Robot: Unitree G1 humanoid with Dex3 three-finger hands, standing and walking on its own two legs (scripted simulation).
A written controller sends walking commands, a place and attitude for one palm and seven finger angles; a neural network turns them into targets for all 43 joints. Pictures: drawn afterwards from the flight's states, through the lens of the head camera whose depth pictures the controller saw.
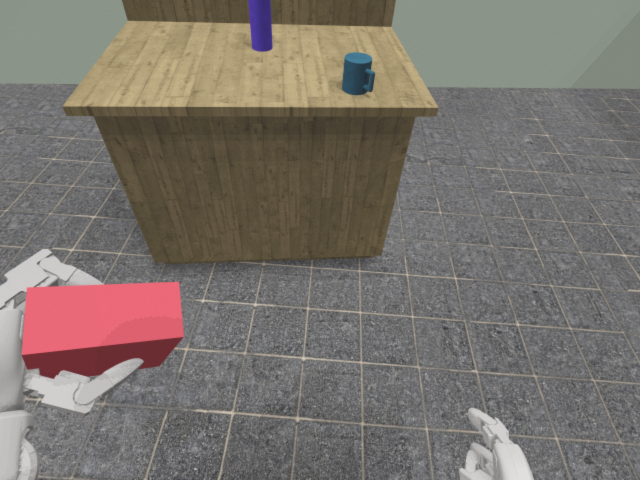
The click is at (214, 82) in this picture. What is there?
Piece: table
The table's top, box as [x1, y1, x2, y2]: [62, 21, 438, 116]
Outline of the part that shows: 62,106 67,115 435,116 438,108 391,27 271,24 272,48 269,51 260,52 255,51 251,48 249,24 159,21 127,21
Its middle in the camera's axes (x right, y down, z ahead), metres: -0.19 -0.55 +1.21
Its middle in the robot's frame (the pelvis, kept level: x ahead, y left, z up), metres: +1.26 +0.26 -0.03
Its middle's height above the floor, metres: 0.74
